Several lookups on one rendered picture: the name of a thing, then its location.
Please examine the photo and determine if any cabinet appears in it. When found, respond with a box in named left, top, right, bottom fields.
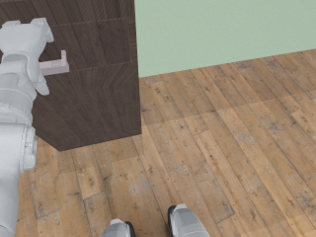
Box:
left=0, top=0, right=142, bottom=152

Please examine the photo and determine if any robot right thigh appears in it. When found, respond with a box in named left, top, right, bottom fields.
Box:
left=170, top=208, right=210, bottom=237

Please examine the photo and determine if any left robot forearm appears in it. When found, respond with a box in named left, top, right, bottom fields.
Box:
left=0, top=49, right=40, bottom=126

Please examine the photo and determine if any drawer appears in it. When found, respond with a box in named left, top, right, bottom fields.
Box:
left=0, top=17, right=130, bottom=71

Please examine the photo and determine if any left robot foot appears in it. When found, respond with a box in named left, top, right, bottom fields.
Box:
left=125, top=221, right=135, bottom=237

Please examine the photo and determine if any left robot hand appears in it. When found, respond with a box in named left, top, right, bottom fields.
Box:
left=0, top=17, right=54, bottom=96

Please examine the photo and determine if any handle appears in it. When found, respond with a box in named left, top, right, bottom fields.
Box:
left=39, top=49, right=69, bottom=76

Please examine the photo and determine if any robot left upper arm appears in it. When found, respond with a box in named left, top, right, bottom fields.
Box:
left=0, top=122, right=38, bottom=237

